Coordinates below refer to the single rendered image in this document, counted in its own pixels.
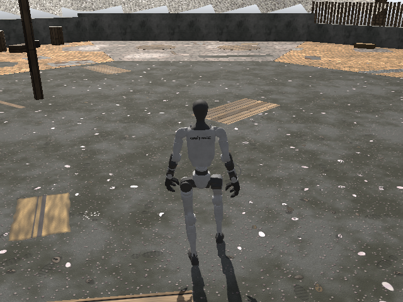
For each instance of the robot torso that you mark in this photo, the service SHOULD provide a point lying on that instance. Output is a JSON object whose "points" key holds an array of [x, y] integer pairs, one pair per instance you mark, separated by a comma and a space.
{"points": [[201, 151]]}

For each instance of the right robot upper arm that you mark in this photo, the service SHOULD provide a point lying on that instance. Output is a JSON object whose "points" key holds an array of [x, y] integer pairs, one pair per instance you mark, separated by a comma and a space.
{"points": [[223, 142]]}

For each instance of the robot right foot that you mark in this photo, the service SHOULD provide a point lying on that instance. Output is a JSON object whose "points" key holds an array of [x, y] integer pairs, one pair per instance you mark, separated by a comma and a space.
{"points": [[219, 238]]}

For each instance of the right robot hand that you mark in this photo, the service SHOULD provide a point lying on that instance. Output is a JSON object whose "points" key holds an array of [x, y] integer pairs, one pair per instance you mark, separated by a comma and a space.
{"points": [[236, 188]]}

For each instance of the left robot hand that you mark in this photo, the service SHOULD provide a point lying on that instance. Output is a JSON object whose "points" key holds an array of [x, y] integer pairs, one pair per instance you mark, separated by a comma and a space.
{"points": [[169, 182]]}

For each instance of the left robot upper arm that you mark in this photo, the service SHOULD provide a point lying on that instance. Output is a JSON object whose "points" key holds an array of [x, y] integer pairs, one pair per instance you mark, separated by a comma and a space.
{"points": [[178, 142]]}

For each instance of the right robot forearm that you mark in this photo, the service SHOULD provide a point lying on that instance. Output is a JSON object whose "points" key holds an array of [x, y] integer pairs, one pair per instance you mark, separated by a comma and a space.
{"points": [[231, 170]]}

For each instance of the left robot forearm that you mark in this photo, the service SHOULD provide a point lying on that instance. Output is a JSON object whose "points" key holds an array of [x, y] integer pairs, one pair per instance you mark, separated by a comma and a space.
{"points": [[171, 168]]}

